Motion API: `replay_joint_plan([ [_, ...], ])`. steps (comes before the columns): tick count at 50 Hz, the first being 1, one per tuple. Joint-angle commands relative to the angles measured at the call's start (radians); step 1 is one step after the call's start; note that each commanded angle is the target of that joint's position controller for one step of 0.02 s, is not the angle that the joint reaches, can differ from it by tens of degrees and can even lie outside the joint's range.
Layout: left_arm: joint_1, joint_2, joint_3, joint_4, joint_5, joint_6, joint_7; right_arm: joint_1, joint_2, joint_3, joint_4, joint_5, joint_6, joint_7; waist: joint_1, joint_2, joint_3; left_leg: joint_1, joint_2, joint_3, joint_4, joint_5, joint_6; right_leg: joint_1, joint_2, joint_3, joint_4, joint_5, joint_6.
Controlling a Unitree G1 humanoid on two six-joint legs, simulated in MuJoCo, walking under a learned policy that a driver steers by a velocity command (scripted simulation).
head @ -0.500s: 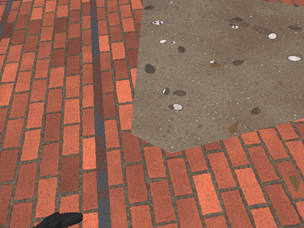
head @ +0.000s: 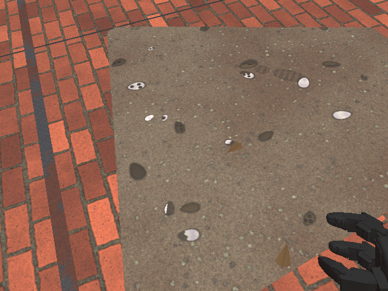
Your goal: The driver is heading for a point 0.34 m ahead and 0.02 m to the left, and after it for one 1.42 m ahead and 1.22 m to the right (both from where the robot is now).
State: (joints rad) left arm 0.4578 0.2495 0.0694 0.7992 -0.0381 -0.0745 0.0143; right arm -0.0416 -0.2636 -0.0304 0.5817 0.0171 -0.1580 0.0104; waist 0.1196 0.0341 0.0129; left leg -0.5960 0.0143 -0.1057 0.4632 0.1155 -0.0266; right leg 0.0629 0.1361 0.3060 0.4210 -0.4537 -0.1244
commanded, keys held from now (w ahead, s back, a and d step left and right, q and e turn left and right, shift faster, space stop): w+shift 0.10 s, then e+shift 0.90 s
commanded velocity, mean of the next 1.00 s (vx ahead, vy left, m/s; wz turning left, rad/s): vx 0.33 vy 0.00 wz -0.81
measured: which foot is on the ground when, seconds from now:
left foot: up 0.00-0.02, down 0.04-0.46, up 0.48-0.88, down 0.90-1.00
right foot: down 0.00-0.06, up 0.08-0.44, down 0.46-0.92, up 0.94-1.00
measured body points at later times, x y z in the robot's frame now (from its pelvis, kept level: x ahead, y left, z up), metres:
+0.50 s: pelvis +0.36 +0.01 -0.02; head +0.40 -0.02 +0.43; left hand +0.65 +0.20 -0.08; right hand +0.35 -0.30 -0.14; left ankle +0.23 +0.17 -0.67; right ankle +0.49 -0.08 -0.73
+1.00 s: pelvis +0.50 +0.04 +0.01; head +0.52 +0.02 +0.46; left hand +0.83 +0.13 -0.06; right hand +0.41 -0.28 -0.07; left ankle +0.63 +0.09 -0.72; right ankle +0.46 -0.07 -0.68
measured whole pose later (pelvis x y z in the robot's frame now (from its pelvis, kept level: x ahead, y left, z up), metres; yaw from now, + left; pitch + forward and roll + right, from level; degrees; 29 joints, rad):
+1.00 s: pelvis +0.50 +0.04 +0.01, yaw -47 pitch +1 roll +1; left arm 0.18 0.36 0.10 0.55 -0.02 0.06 0.01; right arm 0.12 -0.30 -0.07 0.69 -0.03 -0.01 -0.02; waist 0.02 -0.03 0.05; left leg -0.33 -0.04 -0.07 0.49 -0.17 -0.01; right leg -0.53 0.19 0.23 0.93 -0.42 0.01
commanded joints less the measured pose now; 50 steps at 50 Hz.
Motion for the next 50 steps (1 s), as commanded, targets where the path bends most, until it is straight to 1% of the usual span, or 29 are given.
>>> replay_joint_plan([
  [1, -0.027, 0.149, 0.037, -0.038, 0.03, 0.013, 0.0, 0.165, -0.185, -0.085, -0.037, 0.016, -0.018, -0.005, -0.172, -0.172, -0.098, 0.384, -0.023, 0.072, 0.022, -0.099, 0.066, -0.1, -0.196, 0.073, 0.198, 0.863, -0.042],
  [2, -0.095, 0.12, 0.019, -0.076, 0.062, 0.013, -0.014, 0.407, -0.205, -0.088, -0.002, 0.01, -0.008, -0.015, -0.294, -0.171, -0.274, 0.718, 0.081, -0.012, 0.144, -0.214, 0.116, -0.262, -0.18, 0.039, 0.486, 0.832, -0.02],
  [3, 0.126, -0.008, -0.014, -0.079, 0.018, -0.003, -0.023, 0.539, -0.297, -0.109, 0.056, -0.02, -0.003, -0.006, -0.198, 0.296, -0.47, 1.125, 0.335, -0.585, 0.006, -0.601, 0.319, -0.645, -0.019, -0.069, 0.916, 0.245, 0.053],
  [4, 0.132, 0.029, -0.035, -0.057, -0.024, -0.009, -0.017, 0.572, -0.224, -0.097, 0.083, -0.01, -0.003, 0.014, -0.222, 0.407, -0.452, 1.15, 0.389, -0.879, -0.157, -0.959, 0.323, -0.826, -0.064, -0.088, 1.036, -0.018, 0.051],
  [5, -0.043, 0.105, -0.022, -0.079, -0.023, -0.01, -0.015, 0.515, -0.128, -0.078, 0.08, -0.002, 0.012, 0.005, -0.263, 0.248, -0.242, 1.012, 0.338, -0.737, -0.177, -0.932, 0.271, -0.912, -0.119, -0.119, 1.052, 0.038, 0.036],
  [6, -0.175, 0.119, -0.021, -0.108, -0.004, -0.016, -0.014, 0.45, -0.112, -0.07, 0.083, -0.023, 0.025, 0.001, -0.256, 0.031, -0.109, 0.839, 0.3, -0.55, -0.175, -0.658, 0.239, -0.891, -0.143, -0.142, 1.022, 0.083, 0.041],
  [7, -0.266, 0.11, -0.018, -0.136, 0.02, -0.024, -0.014, 0.398, -0.113, -0.068, 0.089, -0.041, 0.028, 0.005, -0.23, -0.06, -0.005, 0.676, 0.273, -0.412, -0.172, -0.339, 0.233, -0.859, -0.161, -0.154, 0.964, 0.096, 0.049],
  [8, -0.266, 0.108, -0.01, -0.145, 0.022, -0.02, -0.016, 0.356, -0.098, -0.059, 0.095, -0.054, 0.022, 0.006, -0.18, -0.033, 0.005, 0.579, 0.263, -0.303, -0.166, -0.042, 0.228, -0.792, -0.191, -0.147, 0.919, 0.089, 0.059],
  [10, -0.22, 0.091, -0.003, -0.151, 0.004, 0.007, -0.017, 0.309, -0.048, -0.042, 0.117, -0.036, 0.014, 0.013, -0.118, 0.022, -0.008, 0.512, 0.228, -0.133, -0.16, 0.267, 0.201, -0.746, -0.218, -0.172, 0.815, 0.062, 0.074],
  [12, -0.241, 0.07, -0.009, -0.18, 0.016, 0.021, -0.02, 0.257, -0.098, -0.054, 0.127, -0.013, 0.014, 0.003, -0.094, 0.044, 0.027, 0.429, 0.22, -0.014, -0.204, 0.399, 0.199, -0.756, -0.223, -0.224, 0.689, 0.143, 0.098],
  [14, -0.283, 0.056, -0.014, -0.192, 0.029, 0.021, -0.03, 0.242, -0.139, -0.063, 0.139, -0.021, 0.026, -0.021, -0.105, 0.023, -0.005, 0.382, 0.166, 0.11, -0.248, 0.409, 0.18, -0.661, -0.203, -0.286, 0.53, 0.378, 0.105],
  [15, -0.278, 0.045, -0.021, -0.196, 0.026, 0.017, -0.043, 0.214, -0.175, -0.069, 0.131, -0.023, 0.031, -0.032, -0.091, 0.073, -0.004, 0.346, 0.169, 0.161, -0.235, 0.409, 0.175, -0.596, -0.205, -0.301, 0.407, 0.47, 0.111],
  [18, -0.355, 0.096, 0.004, -0.215, 0.03, 0.015, -0.08, 0.26, -0.186, -0.073, 0.156, 0.0, 0.051, -0.057, -0.127, 0.038, -0.034, 0.448, 0.142, 0.243, -0.177, 0.294, 0.108, -0.517, -0.15, -0.347, 0.223, 0.627, 0.091],
  [21, -0.221, 0.179, 0.049, -0.198, 0.034, 0.03, -0.094, 0.234, -0.236, -0.092, 0.134, 0.01, 0.078, -0.072, -0.05, 0.048, -0.101, 0.506, 0.17, 0.262, 0.071, 0.548, 0.082, -0.367, -0.074, -0.396, 0.204, 0.492, 0.037],
  [22, -0.092, 0.22, 0.073, -0.17, 0.031, 0.034, -0.087, 0.213, -0.232, -0.092, 0.117, 0.014, 0.088, -0.07, 0.012, 0.026, -0.146, 0.452, 0.157, 0.261, 0.259, 0.518, 0.066, -0.22, -0.052, -0.383, 0.167, 0.489, -0.001],
  [23, -0.018, 0.244, 0.089, -0.158, 0.022, 0.037, -0.066, 0.225, -0.192, -0.078, 0.103, 0.012, 0.088, -0.058, 0.048, -0.07, -0.145, 0.317, 0.087, 0.258, 0.52, 0.161, 0.024, -0.08, -0.077, -0.3, 0.071, 0.587, -0.046],
  [24, -0.101, 0.31, 0.088, -0.198, 0.023, 0.047, -0.041, 0.315, -0.047, -0.04, 0.087, -0.048, 0.084, -0.033, -0.084, -0.398, -0.145, 0.044, -0.087, 0.252, 0.911, -0.765, -0.024, 0.067, -0.273, 0.027, 0.125, 1.087, -0.16],
  [25, -0.166, 0.333, 0.074, -0.274, 0.076, 0.03, -0.048, 0.453, -0.113, -0.029, 0.056, -0.027, 0.069, -0.011, -0.126, -0.349, -0.427, -0.124, -0.146, -0.012, 1.141, -0.807, -0.034, 0.246, -0.5, 0.522, -0.005, 0.891, -0.38],
  [26, -0.223, 0.282, 0.073, -0.312, 0.066, 0.035, -0.054, 0.36, -0.201, -0.042, 0.055, -0.017, 0.067, -0.004, -0.079, -0.146, -0.437, -0.118, -0.081, -0.067, 1.098, -0.692, -0.007, 0.186, -0.447, 0.481, -0.056, 0.61, -0.326],
  [27, -0.258, 0.248, 0.063, -0.309, 0.044, 0.038, -0.052, 0.272, -0.202, -0.046, 0.034, -0.016, 0.077, -0.009, -0.097, -0.046, -0.285, -0.133, -0.057, -0.058, 0.99, -0.616, -0.001, 0.028, -0.383, 0.38, -0.08, 0.481, -0.263],
  [28, -0.281, 0.215, 0.052, -0.31, 0.025, 0.042, -0.045, 0.239, -0.186, -0.044, 0.04, -0.032, 0.093, -0.025, -0.12, 0.033, -0.229, -0.101, -0.022, -0.056, 0.901, -0.58, -0.006, -0.091, -0.334, 0.321, -0.096, 0.41, -0.213],
  [31, -0.329, 0.226, 0.061, -0.316, 0.035, 0.067, -0.024, 0.218, -0.172, -0.048, 0.033, -0.036, 0.125, -0.032, -0.164, -0.043, -0.127, 0.034, -0.025, -0.034, 0.67, -0.55, -0.02, -0.339, -0.23, 0.203, -0.121, 0.481, -0.159],
  [36, -0.305, 0.254, 0.077, -0.313, 0.023, 0.107, 0.021, 0.153, -0.114, -0.037, 0.035, -0.029, 0.135, -0.033, -0.138, -0.076, -0.179, 0.092, -0.071, -0.041, 0.44, -0.413, -0.06, -0.363, -0.18, 0.191, -0.082, 0.447, -0.109],
  [44, -0.297, 0.225, 0.073, -0.324, 0.016, 0.134, 0.015, 0.119, -0.143, -0.066, 0.04, -0.014, 0.115, -0.018, -0.109, -0.209, -0.123, 0.291, -0.088, -0.055, 0.025, -0.335, -0.015, -0.35, -0.128, 0.326, -0.021, 0.184, -0.025],
  [45, -0.294, 0.207, 0.066, -0.324, 0.007, 0.134, 0.013, 0.15, -0.158, -0.076, 0.053, -0.017, 0.115, -0.021, -0.125, -0.172, -0.127, 0.389, -0.035, -0.057, -0.097, -0.247, 0.011, -0.394, -0.085, 0.297, 0.045, 0.07, 0.008],
  [46, -0.214, 0.151, 0.05, -0.313, 0.01, 0.136, 0.011, 0.152, -0.211, -0.087, 0.041, -0.033, 0.124, -0.027, -0.088, -0.02, -0.185, 0.535, 0.177, -0.203, -0.121, -0.248, 0.095, -0.501, -0.004, 0.169, 0.249, -0.162, 0.056],
  [47, -0.223, 0.171, 0.057, -0.346, 0.002, 0.125, 0.006, 0.143, -0.259, -0.094, 0.035, -0.068, 0.134, -0.024, -0.069, 0.253, -0.139, 0.496, 0.338, -0.437, -0.197, -0.209, 0.235, -0.672, 0.097, -0.059, 0.478, -0.19, 0.106],
  [48, -0.23, 0.273, 0.082, -0.332, 0.019, 0.111, -0.001, 0.107, -0.205, -0.088, 0.014, -0.071, 0.129, -0.03, -0.071, 0.207, -0.103, 0.446, 0.372, -0.459, -0.208, -0.259, 0.266, -0.719, -0.012, -0.073, 0.638, -0.093, 0.15],
  [50, -0.194, 0.277, 0.088, -0.279, 0.017, 0.127, 0.002, 0.032, -0.135, -0.067, -0.016, -0.042, 0.139, -0.052, -0.063, 0.1, -0.058, 0.398, 0.25, -0.238, -0.174, -0.328, 0.196, -0.711, -0.059, -0.128, 0.761, 0.04, 0.179],
])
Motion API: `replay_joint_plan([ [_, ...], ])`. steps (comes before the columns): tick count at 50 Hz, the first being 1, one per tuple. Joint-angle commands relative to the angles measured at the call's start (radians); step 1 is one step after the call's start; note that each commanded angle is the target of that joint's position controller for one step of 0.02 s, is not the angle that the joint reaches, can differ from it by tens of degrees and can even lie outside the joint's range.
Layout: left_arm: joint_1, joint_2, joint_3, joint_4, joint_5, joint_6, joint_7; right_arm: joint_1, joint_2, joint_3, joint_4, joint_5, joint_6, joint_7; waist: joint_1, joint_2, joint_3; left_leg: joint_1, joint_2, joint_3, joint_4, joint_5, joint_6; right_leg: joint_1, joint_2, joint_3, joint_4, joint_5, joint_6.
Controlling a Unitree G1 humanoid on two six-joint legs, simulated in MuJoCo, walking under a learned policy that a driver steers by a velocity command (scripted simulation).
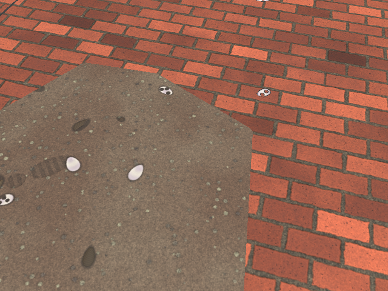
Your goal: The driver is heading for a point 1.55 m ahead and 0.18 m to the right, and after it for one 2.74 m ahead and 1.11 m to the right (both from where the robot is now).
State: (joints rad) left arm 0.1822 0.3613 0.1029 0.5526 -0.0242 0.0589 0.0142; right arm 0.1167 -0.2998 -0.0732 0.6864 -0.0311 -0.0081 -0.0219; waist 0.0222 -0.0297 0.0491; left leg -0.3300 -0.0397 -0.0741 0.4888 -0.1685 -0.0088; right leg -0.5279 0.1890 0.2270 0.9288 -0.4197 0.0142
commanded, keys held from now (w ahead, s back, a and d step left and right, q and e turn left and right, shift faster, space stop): e+shift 0.26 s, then shift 0.12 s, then q+shift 0.40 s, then w+q+shift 0.22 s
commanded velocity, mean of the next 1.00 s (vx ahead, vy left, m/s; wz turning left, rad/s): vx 0.09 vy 0.00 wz -0.08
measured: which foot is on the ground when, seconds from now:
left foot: down 0.00-0.36, up 0.38-0.94, down 0.96-1.00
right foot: up 0.00-0.34, down 0.36-0.96, up 0.98-1.00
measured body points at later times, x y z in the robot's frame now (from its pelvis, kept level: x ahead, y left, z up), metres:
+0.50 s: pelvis +0.00 -0.04 +0.00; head +0.02 -0.09 +0.45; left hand +0.27 +0.14 -0.06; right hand -0.01 -0.36 -0.12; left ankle +0.04 +0.11 -0.66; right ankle -0.03 -0.13 -0.73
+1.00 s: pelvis +0.06 +0.00 -0.01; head +0.09 +0.02 +0.44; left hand +0.20 +0.30 -0.12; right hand +0.19 -0.30 -0.09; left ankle +0.01 +0.09 -0.73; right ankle -0.04 -0.13 -0.69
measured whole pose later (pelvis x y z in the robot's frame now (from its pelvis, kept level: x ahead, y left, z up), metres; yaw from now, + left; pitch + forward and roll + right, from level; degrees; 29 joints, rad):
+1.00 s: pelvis +0.06 +0.00 -0.01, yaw +1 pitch +3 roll -1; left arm 0.18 0.35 0.12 0.74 -0.03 -0.04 -0.01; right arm 0.25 -0.32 -0.09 0.68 0.04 0.01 0.04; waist -0.01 -0.04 0.01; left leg -0.27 0.02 0.10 0.65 -0.44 0.08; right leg -0.31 -0.12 -0.15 0.93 -0.48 0.02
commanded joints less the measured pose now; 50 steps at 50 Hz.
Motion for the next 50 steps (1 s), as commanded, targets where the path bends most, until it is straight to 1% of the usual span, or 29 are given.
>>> replay_joint_plan([
  [1, 0.104, 0.139, 0.046, -0.024, 0.008, 0.002, 0.002, -0.129, -0.098, -0.02, -0.122, 0.017, -0.004, -0.027, 0.027, 0.145, -0.074, 0.125, 0.285, -0.214, -0.197, -0.01, 0.173, -0.142, -0.124, -0.077, 0.341, 0.043, 0.052],
  [4, 0.046, 0.09, 0.025, -0.053, -0.006, 0.002, 0.001, -0.072, -0.109, -0.018, -0.109, 0.005, 0.006, -0.034, -0.018, 0.15, -0.053, 0.163, 0.26, -0.073, -0.215, 0.096, 0.191, -0.181, -0.192, -0.174, 0.323, 0.098, 0.078],
  [7, -0.023, 0.066, 0.012, -0.084, -0.005, -0.003, -0.003, -0.002, -0.142, -0.032, -0.086, 0.002, 0.017, -0.028, -0.071, 0.172, -0.083, 0.275, 0.307, -0.034, -0.214, 0.141, 0.224, -0.197, -0.256, -0.2, 0.203, 0.089, 0.104],
  [11, -0.035, 0.04, 0.001, -0.09, 0.003, -0.002, -0.016, -0.018, -0.184, -0.054, -0.073, 0.011, 0.021, -0.006, -0.071, 0.19, -0.115, 0.253, 0.34, 0.072, -0.207, 0.172, 0.214, -0.051, -0.283, -0.249, 0.011, 0.084, 0.083],
  [13, -0.025, 0.049, 0.006, -0.08, 0.002, 0.005, -0.022, -0.03, -0.193, -0.062, -0.064, 0.021, 0.016, 0.007, -0.06, 0.201, -0.12, 0.231, 0.352, 0.121, -0.191, 0.192, 0.198, 0.035, -0.269, -0.287, -0.085, 0.082, 0.06],
  [15, -0.022, 0.048, 0.009, -0.081, 0.005, 0.013, -0.027, -0.012, -0.195, -0.065, -0.046, 0.044, 0.008, 0.017, -0.049, 0.205, -0.131, 0.236, 0.369, 0.123, -0.144, 0.237, 0.183, 0.113, -0.244, -0.297, -0.21, 0.07, 0.025],
  [16, 0.008, 0.043, 0.013, -0.07, 0.006, 0.016, -0.029, -0.02, -0.193, -0.065, -0.039, 0.06, 0.006, 0.02, -0.021, 0.197, -0.142, 0.23, 0.366, 0.138, -0.096, 0.25, 0.159, 0.185, -0.224, -0.306, -0.324, 0.12, -0.003],
  [17, 0.066, 0.053, 0.022, -0.044, 0.007, 0.018, -0.026, -0.013, -0.168, -0.058, -0.027, 0.073, 0.004, 0.022, 0.01, 0.172, -0.155, 0.174, 0.345, 0.175, -0.017, 0.239, 0.113, 0.311, -0.199, -0.305, -0.455, 0.217, -0.039],
  [18, 0.135, 0.115, 0.044, -0.02, 0.007, 0.015, -0.014, 0.043, -0.114, -0.042, -0.006, 0.063, 0.001, 0.03, 0.021, 0.032, -0.178, 0.02, 0.275, 0.245, 0.151, 0.102, 0.032, 0.511, -0.249, -0.188, -0.541, 0.463, -0.089],
  [19, 0.155, 0.243, 0.063, -0.037, 0.01, 0.005, 0.003, 0.045, -0.04, -0.01, -0.062, -0.005, -0.003, 0.042, -0.022, -0.325, -0.192, -0.329, 0.138, 0.294, 0.497, -0.51, -0.073, 0.698, -0.543, 0.19, -0.487, 0.925, -0.229],
  [20, 0.121, 0.208, 0.048, -0.062, 0.053, -0.019, -0.002, -0.025, -0.093, -0.026, -0.066, 0.009, -0.005, 0.029, 0.051, -0.241, -0.281, -0.383, 0.108, 0.122, 0.681, -0.533, -0.083, 0.576, -0.631, 0.231, -0.521, 0.875, -0.381],
  [21, 0.091, 0.142, 0.023, -0.048, 0.062, -0.037, -0.01, -0.061, -0.135, -0.036, -0.055, 0.044, 0.004, 0.021, 0.056, -0.139, -0.243, -0.358, 0.131, 0.09, 0.727, -0.45, -0.063, 0.522, -0.561, 0.098, -0.542, 0.769, -0.341],
  [22, 0.029, 0.087, 0.004, -0.025, 0.05, -0.049, -0.009, -0.032, -0.112, -0.031, -0.034, 0.052, 0.01, 0.015, 0.014, -0.12, -0.198, -0.352, 0.142, 0.079, 0.679, -0.373, -0.048, 0.48, -0.493, 0.009, -0.551, 0.649, -0.273],
  [23, -0.016, 0.027, -0.018, -0.015, 0.039, -0.054, -0.006, 0.009, -0.099, -0.026, 0.004, 0.039, 0.019, 0.009, -0.007, -0.101, -0.188, -0.314, 0.152, 0.072, 0.649, -0.295, -0.056, 0.458, -0.451, -0.054, -0.556, 0.595, -0.228],
  [24, -0.055, -0.008, -0.036, 0.0, 0.039, -0.059, -0.002, 0.061, -0.091, -0.026, 0.032, 0.034, 0.028, 0.011, -0.035, -0.116, -0.174, -0.234, 0.143, 0.071, 0.643, -0.216, -0.069, 0.395, -0.426, -0.12, -0.567, 0.62, -0.215],
  [25, -0.066, -0.022, -0.044, 0.01, 0.052, -0.065, 0.002, 0.093, -0.095, -0.027, 0.049, 0.041, 0.034, 0.013, -0.045, -0.124, -0.164, -0.171, 0.127, 0.064, 0.644, -0.173, -0.079, 0.347, -0.415, -0.164, -0.585, 0.615, -0.213],
  [26, -0.08, -0.022, -0.044, 0.016, 0.064, -0.071, 0.006, 0.1, -0.1, -0.029, 0.05, 0.051, 0.038, 0.013, -0.044, -0.12, -0.144, -0.149, 0.113, 0.048, 0.615, -0.153, -0.086, 0.329, -0.415, -0.193, -0.6, 0.577, -0.212],
  [27, -0.096, -0.003, -0.039, 0.019, 0.068, -0.072, 0.011, 0.084, -0.11, -0.03, 0.036, 0.056, 0.041, 0.011, -0.039, -0.117, -0.117, -0.158, 0.11, 0.047, 0.573, -0.143, -0.089, 0.331, -0.419, -0.203, -0.61, 0.531, -0.211],
  [29, -0.078, 0.045, -0.022, 0.035, 0.062, -0.063, 0.025, 0.045, -0.123, -0.029, 0.004, 0.055, 0.044, 0.008, -0.011, -0.111, -0.077, -0.219, 0.113, 0.057, 0.535, -0.159, -0.092, 0.376, -0.464, -0.174, -0.631, 0.458, -0.23],
  [33, -0.061, 0.045, -0.013, 0.058, 0.053, -0.051, 0.035, 0.042, -0.104, -0.025, -0.035, 0.054, 0.059, 0.015, 0.008, -0.08, -0.043, -0.295, 0.151, 0.063, 0.518, -0.217, -0.098, 0.433, -0.533, -0.148, -0.651, 0.38, -0.263],
  [39, -0.083, 0.069, 0.011, 0.068, 0.042, -0.052, 0.022, 0.039, -0.062, -0.016, -0.092, 0.053, 0.067, 0.042, 0.001, -0.062, -0.083, -0.212, 0.152, 0.136, 0.387, -0.242, -0.063, 0.459, -0.548, -0.262, -0.592, 0.598, -0.256],
  [41, -0.031, 0.1, 0.028, 0.08, 0.021, -0.063, 0.008, 0.023, -0.062, -0.015, -0.111, 0.067, 0.07, 0.055, 0.023, -0.062, -0.124, -0.174, 0.152, 0.159, 0.348, -0.254, -0.022, 0.478, -0.578, -0.245, -0.659, 0.229, -0.237],
  [43, -0.041, 0.123, 0.036, 0.09, -0.003, -0.082, -0.006, 0.019, -0.078, -0.02, -0.119, 0.076, 0.066, 0.068, 0.003, -0.074, -0.092, -0.14, 0.149, 0.172, 0.284, -0.294, 0.031, 0.457, -0.59, -0.219, -0.727, -0.091, -0.205],
  [45, -0.086, 0.124, 0.039, 0.097, -0.017, -0.095, -0.02, 0.078, -0.082, -0.027, -0.083, 0.077, 0.059, 0.071, -0.05, -0.045, -0.068, -0.021, 0.126, 0.22, 0.163, -0.269, 0.084, 0.412, -0.565, -0.284, -0.707, -0.155, -0.162],
  [46, -0.118, 0.112, 0.037, 0.1, -0.023, -0.098, -0.023, 0.163, -0.084, -0.033, -0.038, 0.075, 0.055, 0.066, -0.097, -0.019, -0.072, 0.109, 0.089, 0.265, 0.083, -0.215, 0.109, 0.349, -0.524, -0.354, -0.634, -0.157, -0.133],
  [47, -0.143, 0.071, 0.026, 0.098, -0.015, -0.104, -0.023, 0.301, -0.123, -0.054, 0.022, 0.073, 0.05, 0.053, -0.156, 0.044, -0.092, 0.298, 0.04, 0.267, 0.031, -0.227, 0.147, 0.242, -0.45, -0.442, -0.448, -0.065, -0.093],
  [48, -0.214, 0.001, 0.002, 0.066, 0.002, -0.113, -0.027, 0.502, -0.217, -0.092, 0.075, 0.074, 0.042, 0.039, -0.244, 0.246, -0.1, 0.536, 0.172, -0.019, -0.047, -0.318, 0.245, -0.042, -0.357, -0.523, 0.022, 0.003, -0.03],
  [49, -0.281, -0.044, -0.015, -0.032, 0.011, -0.146, -0.027, 0.463, -0.326, -0.099, 0.022, 0.06, -0.002, 0.049, -0.19, 0.408, -0.054, 0.649, 0.362, -0.671, -0.242, -0.494, 0.435, -0.508, -0.144, -0.344, 0.334, -0.198, 0.028],
  [50, -0.325, 0.028, -0.009, -0.042, -0.01, -0.184, -0.044, 0.388, -0.234, -0.074, -0.021, 0.063, -0.037, 0.059, -0.195, 0.216, -0.039, 0.653, 0.422, -0.705, -0.33, -0.536, 0.448, -0.618, -0.197, -0.173, 0.402, -0.138, 0.003],
])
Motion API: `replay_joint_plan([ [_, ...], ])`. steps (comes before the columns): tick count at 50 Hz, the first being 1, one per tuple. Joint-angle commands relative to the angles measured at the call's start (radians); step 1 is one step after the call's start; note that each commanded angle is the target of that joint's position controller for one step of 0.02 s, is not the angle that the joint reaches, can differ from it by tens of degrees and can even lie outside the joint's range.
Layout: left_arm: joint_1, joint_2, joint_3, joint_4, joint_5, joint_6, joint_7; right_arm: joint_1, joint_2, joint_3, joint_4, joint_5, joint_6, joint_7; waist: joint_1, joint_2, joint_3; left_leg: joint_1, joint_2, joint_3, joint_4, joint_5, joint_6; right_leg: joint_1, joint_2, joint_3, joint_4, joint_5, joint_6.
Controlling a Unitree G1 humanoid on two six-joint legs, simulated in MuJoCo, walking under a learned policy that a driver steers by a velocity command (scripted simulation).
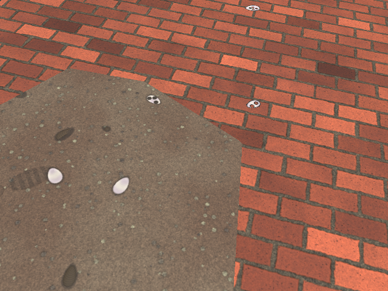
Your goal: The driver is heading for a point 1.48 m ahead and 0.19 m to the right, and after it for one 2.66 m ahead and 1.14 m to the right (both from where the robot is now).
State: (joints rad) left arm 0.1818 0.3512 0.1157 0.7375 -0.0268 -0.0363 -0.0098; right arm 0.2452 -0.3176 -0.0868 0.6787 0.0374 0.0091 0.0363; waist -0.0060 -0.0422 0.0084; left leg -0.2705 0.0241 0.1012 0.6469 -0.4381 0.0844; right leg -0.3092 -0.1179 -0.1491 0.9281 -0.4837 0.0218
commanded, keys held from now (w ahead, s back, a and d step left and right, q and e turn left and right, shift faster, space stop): q+shift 0.04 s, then shift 0.10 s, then e+shift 0.74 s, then shift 0.02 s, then w+shift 0.10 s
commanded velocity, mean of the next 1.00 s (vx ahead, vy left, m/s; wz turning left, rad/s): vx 0.16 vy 0.00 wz -0.36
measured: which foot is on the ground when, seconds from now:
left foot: down 0.00-0.34, up 0.36-0.72, down 0.74-1.00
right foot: up 0.00-0.30, down 0.32-0.76, up 0.78-1.00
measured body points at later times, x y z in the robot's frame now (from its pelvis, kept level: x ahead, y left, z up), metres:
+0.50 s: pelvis +0.23 +0.03 +0.00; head +0.28 +0.03 +0.45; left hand +0.36 +0.31 -0.10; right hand +0.42 -0.23 -0.08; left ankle +0.18 +0.17 -0.64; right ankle +0.35 -0.03 -0.72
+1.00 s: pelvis +0.32 +0.10 +0.02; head +0.35 +0.10 +0.47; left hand +0.59 +0.30 -0.07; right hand +0.34 -0.21 -0.06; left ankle +0.40 +0.20 -0.72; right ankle +0.26 -0.03 -0.64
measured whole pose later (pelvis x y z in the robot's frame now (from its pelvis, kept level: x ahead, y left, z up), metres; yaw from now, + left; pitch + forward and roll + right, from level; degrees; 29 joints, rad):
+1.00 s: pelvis +0.32 +0.10 +0.02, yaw -26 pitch +2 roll +0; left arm 0.20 0.35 0.09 0.64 -0.02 0.06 0.00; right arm 0.20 -0.27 -0.05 0.61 -0.01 -0.01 -0.05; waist -0.03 -0.02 0.02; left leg -0.29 0.04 0.05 0.43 -0.18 0.01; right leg -0.56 -0.02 0.04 1.10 -0.36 0.08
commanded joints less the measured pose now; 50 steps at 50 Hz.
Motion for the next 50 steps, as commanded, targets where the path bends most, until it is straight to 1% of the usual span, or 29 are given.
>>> replay_joint_plan([
  [1, -0.291, 0.07, -0.016, -0.22, -0.02, -0.111, -0.034, 0.223, -0.181, -0.044, -0.025, -0.013, -0.072, -0.002, -0.113, 0.202, 0.025, 0.568, 0.347, -0.797, -0.477, -0.117, 0.32, -0.825, 0.085, 0.223, 0.365, 0.003, -0.029],
  [3, -0.207, 0.104, -0.006, -0.166, 0.037, -0.114, -0.034, 0.113, -0.131, -0.019, -0.053, -0.012, -0.064, -0.017, -0.021, 0.075, 0.074, 0.436, 0.254, -0.523, -0.42, 0.31, 0.224, -0.701, 0.047, 0.197, 0.204, 0.159, -0.019],
  [4, -0.176, 0.102, -0.004, -0.151, 0.041, -0.108, -0.039, 0.077, -0.137, -0.014, -0.076, -0.02, -0.058, -0.034, 0.006, 0.127, 0.07, 0.352, 0.222, -0.433, -0.398, 0.539, 0.198, -0.595, 0.045, 0.179, 0.134, 0.212, -0.002],
  [7, -0.225, -0.006, -0.044, -0.137, 0.042, -0.089, -0.048, 0.037, -0.163, -0.019, -0.079, -0.026, -0.038, -0.074, -0.006, 0.104, 0.059, 0.137, 0.088, -0.205, -0.374, 0.797, 0.1, -0.314, 0.13, 0.075, -0.163, 0.416, 0.034],
  [9, -0.266, -0.04, -0.064, -0.131, 0.039, -0.09, -0.066, 0.119, -0.162, -0.019, -0.042, -0.026, -0.033, -0.088, -0.063, 0.14, 0.021, 0.145, 0.089, -0.166, -0.379, 0.824, 0.072, -0.217, 0.159, 0.036, -0.318, 0.578, 0.023],
  [12, -0.233, 0.009, -0.049, -0.113, 0.023, -0.091, -0.078, 0.145, -0.147, -0.008, -0.007, -0.03, -0.049, -0.085, -0.058, 0.185, -0.001, 0.203, 0.126, -0.159, -0.353, 0.828, 0.046, -0.145, 0.161, 0.055, -0.413, 0.665, -0.033],
  [14, -0.091, 0.062, -0.025, -0.065, 0.02, -0.089, -0.072, 0.107, -0.152, -0.012, -0.009, -0.042, -0.056, -0.087, 0.01, 0.206, -0.071, 0.257, 0.131, -0.134, -0.243, 0.977, 0.019, -0.022, 0.196, 0.065, -0.408, 0.642, -0.069],
  [15, 0.034, 0.086, -0.009, -0.025, 0.017, -0.085, -0.067, 0.064, -0.151, -0.013, -0.022, -0.049, -0.051, -0.089, 0.08, 0.192, -0.118, 0.255, 0.107, -0.089, -0.089, 1.043, -0.011, 0.094, 0.223, 0.059, -0.428, 0.659, -0.083],
  [16, 0.114, 0.112, 0.002, -0.013, 0.018, -0.076, -0.056, 0.043, -0.141, -0.01, -0.043, -0.057, -0.047, -0.09, 0.125, 0.147, -0.155, 0.179, 0.068, -0.071, 0.124, 0.943, -0.054, 0.224, 0.194, 0.113, -0.444, 0.716, -0.101],
  [17, 0.143, 0.195, 0.016, -0.034, 0.031, -0.072, -0.045, 0.114, -0.055, 0.012, -0.082, -0.088, -0.046, -0.084, 0.059, -0.127, -0.243, -0.063, -0.058, -0.075, 0.523, 0.263, -0.11, 0.455, -0.021, 0.413, -0.373, 1.033, -0.221],
  [18, 0.092, 0.217, 0.008, -0.069, 0.051, -0.073, -0.05, 0.274, -0.02, 0.031, -0.081, -0.059, -0.049, -0.065, -0.025, -0.27, -0.427, -0.3, -0.193, -0.217, 0.842, -0.224, -0.169, 0.655, -0.233, 0.939, -0.511, 0.903, -0.45],
  [19, 0.012, 0.178, 0.012, -0.111, 0.024, -0.059, -0.048, 0.222, -0.123, 0.016, -0.067, -0.035, -0.05, -0.052, 0.014, -0.112, -0.415, -0.342, -0.121, -0.304, 0.897, -0.139, -0.146, 0.583, -0.197, 0.929, -0.592, 0.485, -0.423],
  [20, -0.016, 0.119, -0.003, -0.121, 0.006, -0.044, -0.038, 0.076, -0.156, 0.008, -0.101, -0.029, -0.048, -0.052, 0.042, 0.002, -0.263, -0.373, -0.09, -0.273, 0.841, -0.065, -0.126, 0.417, -0.134, 0.808, -0.626, 0.274, -0.364],
  [21, -0.039, 0.096, -0.014, -0.125, -0.001, -0.033, -0.03, 0.013, -0.141, 0.01, -0.123, -0.039, -0.045, -0.058, 0.019, 0.101, -0.157, -0.371, -0.062, -0.261, 0.769, -0.019, -0.119, 0.246, -0.097, 0.752, -0.671, 0.191, -0.328],
  [22, -0.062, 0.094, -0.015, -0.131, 0.003, -0.028, -0.021, -0.011, -0.136, 0.011, -0.14, -0.051, -0.038, -0.065, -0.005, 0.103, -0.101, -0.329, -0.039, -0.266, 0.682, 0.017, -0.116, 0.118, -0.059, 0.712, -0.694, 0.175, -0.312],
  [24, -0.088, 0.087, -0.011, -0.14, 0.021, -0.014, -0.006, -0.001, -0.103, 0.019, -0.146, -0.059, -0.032, -0.066, -0.039, 0.014, -0.048, -0.26, -0.023, -0.253, 0.501, 0.029, -0.118, -0.016, 0.017, 0.627, -0.713, 0.23, -0.286],
  [27, -0.057, 0.123, 0.009, -0.137, 0.02, 0.007, 0.013, -0.013, -0.055, 0.034, -0.138, -0.068, -0.04, -0.08, -0.029, -0.008, -0.106, -0.207, -0.05, -0.222, 0.305, 0.013, -0.156, -0.038, 0.038, 0.58, -0.647, 0.509, -0.29],
  [30, -0.069, 0.149, 0.024, -0.151, -0.001, 0.043, 0.031, -0.037, -0.064, 0.028, -0.133, -0.055, -0.034, -0.079, -0.012, -0.032, -0.152, -0.16, -0.071, -0.231, 0.194, 0.151, -0.176, -0.054, 0.066, 0.597, -0.626, 0.343, -0.246],
  [34, -0.061, 0.137, 0.025, -0.163, -0.003, 0.075, 0.04, -0.089, -0.061, 0.019, -0.138, -0.043, -0.046, -0.065, 0.021, -0.099, -0.126, -0.106, -0.097, -0.236, 0.016, 0.187, -0.167, -0.048, 0.096, 0.662, -0.588, 0.197, -0.194],
  [36, -0.069, 0.121, 0.022, -0.172, -0.006, 0.085, 0.04, -0.052, -0.07, 0.004, -0.12, -0.035, -0.059, -0.06, -0.005, -0.117, -0.123, -0.009, -0.089, -0.234, -0.172, 0.253, -0.145, -0.041, 0.116, 0.692, -0.527, 0.186, -0.158],
  [37, -0.048, 0.088, 0.012, -0.171, -0.01, 0.086, 0.039, -0.028, -0.102, -0.01, -0.11, -0.039, -0.062, -0.063, -0.011, -0.076, -0.13, 0.09, -0.01, -0.267, -0.284, 0.297, -0.112, -0.089, 0.164, 0.656, -0.442, 0.081, -0.118],
  [38, 0.008, 0.026, -0.005, -0.176, -0.005, 0.086, 0.035, -0.045, -0.18, -0.026, -0.13, -0.067, -0.053, -0.072, 0.029, 0.129, -0.164, 0.197, 0.232, -0.497, -0.334, 0.251, -0.001, -0.214, 0.263, 0.5, -0.219, -0.101, -0.064],
  [39, 0.011, 0.067, 0.006, -0.202, -0.002, 0.07, 0.026, -0.08, -0.187, -0.029, -0.134, -0.106, -0.045, -0.068, 0.06, 0.341, -0.129, 0.128, 0.358, -0.704, -0.388, 0.268, 0.121, -0.334, 0.29, 0.361, 0.021, -0.125, -0.021],
  [40, 0.028, 0.146, 0.026, -0.183, 0.003, 0.064, 0.021, -0.126, -0.13, -0.017, -0.159, -0.101, -0.044, -0.074, 0.062, 0.279, -0.101, 0.097, 0.361, -0.658, -0.381, 0.252, 0.14, -0.355, 0.204, 0.332, 0.165, -0.051, 0.012],
  [42, 0.057, 0.142, 0.031, -0.14, 0.0, 0.083, 0.027, -0.174, -0.075, -0.002, -0.171, -0.069, -0.033, -0.091, 0.057, 0.167, -0.064, 0.072, 0.236, -0.44, -0.342, 0.24, 0.075, -0.358, 0.168, 0.28, 0.291, 0.075, 0.05],
  [43, 0.069, 0.12, 0.024, -0.139, 0.001, 0.091, 0.026, -0.177, -0.073, 0.001, -0.169, -0.059, -0.029, -0.096, 0.048, 0.161, -0.045, 0.071, 0.22, -0.376, -0.338, 0.295, 0.073, -0.381, 0.151, 0.256, 0.351, 0.109, 0.066],
  [45, 0.016, 0.075, 0.004, -0.166, -0.002, 0.094, 0.022, -0.132, -0.079, 0.001, -0.155, -0.067, -0.023, -0.1, 0.009, 0.157, -0.03, 0.078, 0.194, -0.281, -0.347, 0.386, 0.089, -0.38, 0.117, 0.195, 0.316, 0.142, 0.084],
  [47, -0.042, 0.05, -0.013, -0.201, 0.003, 0.082, 0.014, -0.011, -0.122, -0.016, -0.119, -0.055, -0.02, -0.095, -0.051, 0.189, -0.091, 0.189, 0.221, -0.323, -0.402, 0.115, 0.106, -0.415, 0.095, 0.17, 0.232, 0.14, 0.082],
  [50, -0.057, 0.04, -0.026, -0.207, 0.004, 0.059, -0.004, 0.019, -0.157, -0.029, -0.105, -0.036, -0.037, -0.076, -0.064, 0.209, -0.094, 0.199, 0.265, -0.372, -0.464, -0.165, 0.103, -0.374, 0.08, 0.161, 0.094, 0.099, 0.045],
])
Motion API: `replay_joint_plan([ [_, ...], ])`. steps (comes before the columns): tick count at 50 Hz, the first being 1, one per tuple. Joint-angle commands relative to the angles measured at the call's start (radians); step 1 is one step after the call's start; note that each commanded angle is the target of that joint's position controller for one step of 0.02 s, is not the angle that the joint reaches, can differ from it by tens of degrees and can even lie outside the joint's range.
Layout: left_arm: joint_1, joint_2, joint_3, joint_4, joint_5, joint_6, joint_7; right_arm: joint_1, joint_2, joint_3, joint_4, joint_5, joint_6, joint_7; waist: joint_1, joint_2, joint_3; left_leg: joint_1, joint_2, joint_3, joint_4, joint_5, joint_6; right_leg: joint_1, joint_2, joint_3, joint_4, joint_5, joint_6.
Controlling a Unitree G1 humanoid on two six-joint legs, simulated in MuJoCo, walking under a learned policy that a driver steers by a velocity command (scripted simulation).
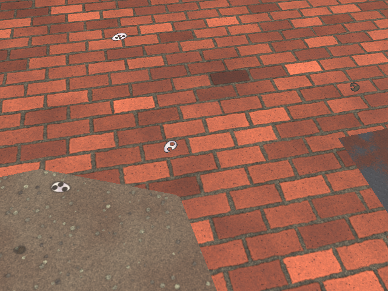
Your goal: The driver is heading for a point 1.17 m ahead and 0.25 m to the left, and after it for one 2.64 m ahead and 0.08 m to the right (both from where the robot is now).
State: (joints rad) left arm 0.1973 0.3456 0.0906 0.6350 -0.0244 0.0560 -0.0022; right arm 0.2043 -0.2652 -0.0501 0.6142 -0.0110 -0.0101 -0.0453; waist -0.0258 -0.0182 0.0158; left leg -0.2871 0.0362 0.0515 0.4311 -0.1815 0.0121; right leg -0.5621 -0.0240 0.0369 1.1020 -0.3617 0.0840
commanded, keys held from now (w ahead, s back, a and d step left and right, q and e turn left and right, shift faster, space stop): w+shift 0.10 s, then w+q+shift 0.70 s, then w+shift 0.18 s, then w+e+shift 0.02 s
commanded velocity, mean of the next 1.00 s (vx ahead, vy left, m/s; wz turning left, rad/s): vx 0.84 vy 0.00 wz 0.46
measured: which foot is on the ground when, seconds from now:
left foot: down 0.00-0.18, up 0.20-0.60, down 0.62-1.00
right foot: up 0.00-0.16, down 0.18-0.62, up 0.64-1.00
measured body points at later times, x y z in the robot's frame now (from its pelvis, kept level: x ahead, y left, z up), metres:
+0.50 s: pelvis +0.20 -0.04 -0.03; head +0.22 -0.04 +0.42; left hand +0.13 +0.22 -0.15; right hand +0.42 -0.25 -0.12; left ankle +0.40 +0.13 -0.67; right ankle +0.00 -0.15 -0.74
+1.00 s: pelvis +0.59 +0.07 -0.01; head +0.61 +0.10 +0.44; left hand +0.70 +0.39 -0.06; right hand +0.76 -0.15 -0.12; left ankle +0.43 +0.07 -0.74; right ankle +0.88 +0.04 -0.70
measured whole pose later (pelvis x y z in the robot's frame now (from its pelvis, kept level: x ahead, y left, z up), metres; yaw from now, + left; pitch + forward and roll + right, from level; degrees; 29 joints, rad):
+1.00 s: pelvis +0.59 +0.07 -0.01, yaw +32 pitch +1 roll -1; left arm 0.03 0.27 0.01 0.57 0.00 -0.13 -0.01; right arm 0.40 -0.26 -0.04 0.74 0.04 -0.08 0.00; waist -0.11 -0.03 0.03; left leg 0.04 -0.13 -0.23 0.38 -0.36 0.13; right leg -0.65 -0.06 0.08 0.52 0.16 0.04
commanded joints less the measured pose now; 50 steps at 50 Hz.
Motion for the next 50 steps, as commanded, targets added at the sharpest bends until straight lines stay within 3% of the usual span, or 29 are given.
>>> replay_joint_plan([
  [1, -0.072, 0.036, -0.006, -0.099, 0.003, -0.041, -0.015, 0.057, -0.214, -0.067, -0.035, 0.017, -0.026, 0.011, -0.039, 0.183, -0.088, 0.184, 0.258, -0.308, -0.265, -0.432, 0.17, -0.073, -0.016, -0.034, -0.144, -0.028, -0.037],
  [5, -0.026, 0.025, -0.017, -0.05, 0.006, -0.075, -0.024, 0.045, -0.22, -0.07, 0.001, 0.039, -0.051, 0.037, 0.0, 0.204, -0.02, 0.032, 0.235, -0.198, -0.277, -0.366, 0.157, 0.194, 0.012, -0.1, -0.422, -0.055, -0.107],
  [7, 0.033, 0.002, -0.025, -0.017, 0.0, -0.097, -0.026, 0.045, -0.205, -0.059, 0.021, 0.059, -0.04, 0.05, 0.053, 0.157, 0.025, -0.082, 0.216, -0.187, -0.204, -0.36, 0.159, 0.367, 0.028, -0.126, -0.657, 0.043, -0.148],
  [8, 0.122, 0.007, -0.02, 0.027, -0.004, -0.103, -0.022, 0.037, -0.17, -0.045, 0.018, 0.061, -0.038, 0.053, 0.096, 0.106, 0.022, -0.205, 0.184, -0.164, -0.118, -0.343, 0.142, 0.542, 0.045, -0.143, -0.723, 0.1, -0.161],
  [9, 0.273, 0.038, -0.005, 0.068, -0.002, -0.109, -0.013, -0.022, -0.097, -0.019, -0.008, 0.05, -0.047, 0.061, 0.172, 0.028, -0.021, -0.415, 0.112, -0.115, 0.095, -0.301, 0.088, 0.792, -0.05, -0.012, -0.735, 0.065, -0.182],
  [10, 0.39, 0.113, 0.004, 0.067, 0.026, -0.118, -0.003, -0.079, 0.006, 0.011, -0.056, 0.027, -0.068, 0.073, 0.205, -0.207, -0.081, -0.638, 0.007, -0.069, 0.547, -0.405, 0.03, 0.93, -0.29, 0.295, -0.736, 0.012, -0.209],
  [11, 0.356, 0.19, 0.03, 0.045, 0.034, -0.131, -0.003, -0.06, -0.039, 0.001, -0.095, 0.07, -0.094, 0.069, 0.187, -0.206, -0.061, -0.856, -0.019, -0.177, 0.709, -0.315, 0.025, 0.863, -0.437, 0.555, -0.844, -0.37, -0.359],
  [12, 0.315, 0.13, 0.016, 0.044, 0.019, -0.148, -0.006, -0.101, -0.1, -0.012, -0.101, 0.086, -0.1, 0.064, 0.181, -0.107, 0.017, -0.959, 0.025, -0.228, 0.805, -0.203, 0.027, 0.843, -0.42, 0.539, -0.889, -0.458, -0.347],
  [15, 0.161, 0.014, -0.026, 0.038, 0.037, -0.157, -0.01, -0.021, -0.112, -0.021, -0.053, 0.053, -0.074, 0.071, 0.072, -0.105, 0.073, -0.871, 0.07, -0.233, 0.825, -0.003, -0.004, 0.672, -0.304, 0.23, -0.911, -0.136, -0.248],
  [18, 0.148, 0.008, -0.027, 0.066, 0.049, -0.177, 0.001, 0.003, -0.093, -0.017, -0.023, 0.055, -0.044, 0.077, 0.042, -0.078, 0.104, -0.738, 0.056, -0.193, 0.816, 0.148, -0.027, 0.528, -0.235, -0.012, -0.98, 0.11, -0.205],
  [21, 0.161, 0.0, -0.033, 0.105, 0.051, -0.184, 0.014, -0.072, -0.071, -0.005, -0.034, 0.048, -0.041, 0.083, 0.049, -0.045, 0.163, -0.626, 0.035, -0.082, 0.642, 0.284, 0.0, 0.457, -0.177, -0.192, -1.028, 0.266, -0.164],
  [24, 0.218, 0.031, -0.032, 0.144, 0.038, -0.177, 0.022, -0.172, -0.034, 0.011, -0.061, 0.056, -0.054, 0.118, 0.082, -0.02, 0.187, -0.504, 0.014, 0.028, 0.414, 0.319, 0.068, 0.512, -0.177, -0.276, -1.034, 0.473, -0.113],
  [26, 0.236, 0.103, -0.019, 0.157, 0.039, -0.162, 0.035, -0.21, -0.048, 0.004, -0.09, 0.064, -0.061, 0.136, 0.06, -0.077, 0.146, -0.397, -0.047, 0.109, 0.332, 0.265, 0.114, 0.612, -0.204, -0.3, -0.94, 0.995, -0.096],
  [28, 0.215, 0.169, -0.002, 0.145, 0.043, -0.127, 0.053, -0.105, -0.106, -0.021, -0.082, 0.078, -0.05, 0.137, -0.033, -0.166, 0.046, -0.28, -0.115, 0.157, 0.331, 0.132, 0.144, 0.733, -0.237, -0.307, -0.73, 1.47, -0.099],
  [29, 0.17, 0.196, 0.007, 0.128, 0.044, -0.114, 0.054, 0.056, -0.158, -0.046, -0.05, 0.081, -0.036, 0.133, -0.126, -0.197, -0.037, -0.107, -0.131, 0.147, 0.352, 0.065, 0.169, 0.714, -0.256, -0.299, -0.537, 1.6, -0.116],
  [30, 0.125, 0.202, 0.011, 0.101, 0.04, -0.113, 0.047, 0.283, -0.245, -0.087, 0.011, 0.073, -0.02, 0.121, -0.227, -0.172, -0.148, 0.204, -0.142, 0.094, 0.314, 0.04, 0.207, 0.59, -0.242, -0.271, -0.274, 1.54, -0.138],
  [31, 0.101, 0.146, -0.001, 0.093, 0.028, -0.134, 0.037, 0.404, -0.274, -0.104, 0.061, 0.069, 0.001, 0.095, -0.265, -0.035, -0.153, 0.489, -0.105, -0.037, 0.236, 0.02, 0.229, 0.305, -0.128, -0.256, 0.094, 0.887, -0.112],
  [32, 0.233, -0.065, -0.062, 0.025, 0.031, -0.179, 0.015, 0.298, -0.327, -0.1, 0.035, 0.043, -0.01, 0.085, -0.047, 0.35, -0.176, 0.727, 0.107, -0.571, 0.142, -0.254, 0.416, -0.17, 0.076, -0.111, 0.521, -0.179, -0.067],
  [33, 0.139, -0.008, -0.07, -0.033, 0.0, -0.232, 0.005, 0.285, -0.244, -0.077, -0.009, 0.023, -0.032, 0.08, -0.102, 0.231, -0.322, 0.732, 0.206, -0.936, -0.107, -0.607, 0.468, -0.284, 0.082, 0.121, 0.572, -0.132, -0.11],
  [34, -0.003, 0.065, -0.052, -0.076, -0.028, -0.253, 0.003, 0.307, -0.2, -0.069, 0.0, 0.014, -0.053, 0.079, -0.118, 0.088, -0.18, 0.597, 0.202, -0.928, -0.214, -0.603, 0.39, -0.31, 0.039, 0.132, 0.485, -0.048, -0.144],
  [35, -0.01, 0.051, -0.054, -0.084, -0.021, -0.255, 0.007, 0.255, -0.19, -0.063, 0.005, 0.016, -0.068, 0.087, -0.037, -0.07, -0.071, 0.414, 0.184, -0.858, -0.23, -0.509, 0.352, -0.261, -0.001, 0.129, 0.366, 0.016, -0.153],
  [36, 0.019, 0.036, -0.056, -0.065, 0.004, -0.247, 0.01, 0.179, -0.178, -0.059, -0.011, 0.015, -0.078, 0.088, 0.021, -0.094, -0.024, 0.261, 0.145, -0.78, -0.222, -0.411, 0.35, -0.194, -0.032, 0.138, 0.288, 0.042, -0.142],
  [37, 0.066, 0.041, -0.051, -0.047, 0.016, -0.228, 0.008, 0.114, -0.17, -0.055, -0.03, 0.005, -0.081, 0.081, 0.07, -0.063, 0.012, 0.139, 0.089, -0.695, -0.23, -0.346, 0.346, -0.129, -0.056, 0.149, 0.239, 0.061, -0.123],
  [39, 0.082, 0.06, -0.042, -0.038, 0.029, -0.194, 0.011, 0.068, -0.148, -0.045, -0.03, 0.02, -0.077, 0.068, 0.102, -0.011, 0.067, -0.017, 0.031, -0.578, -0.261, -0.273, 0.336, -0.085, -0.081, 0.119, 0.129, 0.075, -0.078],
  [41, -0.017, 0.046, -0.049, -0.078, 0.056, -0.183, 0.017, 0.081, -0.136, -0.036, -0.014, 0.034, -0.08, 0.049, 0.071, -0.006, 0.12, -0.151, -0.02, -0.451, -0.275, -0.143, 0.315, -0.046, -0.081, 0.056, -0.045, 0.195, -0.036],
  [43, -0.134, -0.004, -0.065, -0.11, 0.065, -0.188, 0.012, 0.107, -0.131, -0.031, 0.017, 0.038, -0.078, 0.032, 0.014, 0.041, 0.127, -0.222, -0.074, -0.337, -0.248, -0.014, 0.268, 0.05, -0.059, 0.002, -0.262, 0.427, -0.017],
  [45, -0.219, -0.039, -0.075, -0.13, 0.051, -0.198, 0.002, 0.179, -0.135, -0.032, 0.056, 0.044, -0.08, 0.033, -0.057, 0.059, 0.088, -0.226, -0.063, -0.321, -0.253, -0.023, 0.235, 0.181, -0.02, -0.039, -0.42, 0.596, -0.017],
  [48, -0.305, 0.005, -0.056, -0.159, 0.014, -0.207, -0.004, 0.237, -0.14, -0.033, 0.098, 0.052, -0.081, 0.04, -0.108, 0.098, 0.086, 0.011, 0.004, -0.381, -0.195, -0.009, 0.223, 0.109, -0.01, -0.003, -0.582, 0.58, -0.034],
  [50, -0.303, 0.037, -0.041, -0.16, 0.001, -0.212, -0.013, 0.25, -0.15, -0.035, 0.126, 0.044, -0.067, 0.032, -0.095, 0.122, 0.082, 0.215, 0.067, -0.397, -0.146, 0.169, 0.21, 0.032, -0.012, -0.006, -0.638, 0.513, -0.066],
])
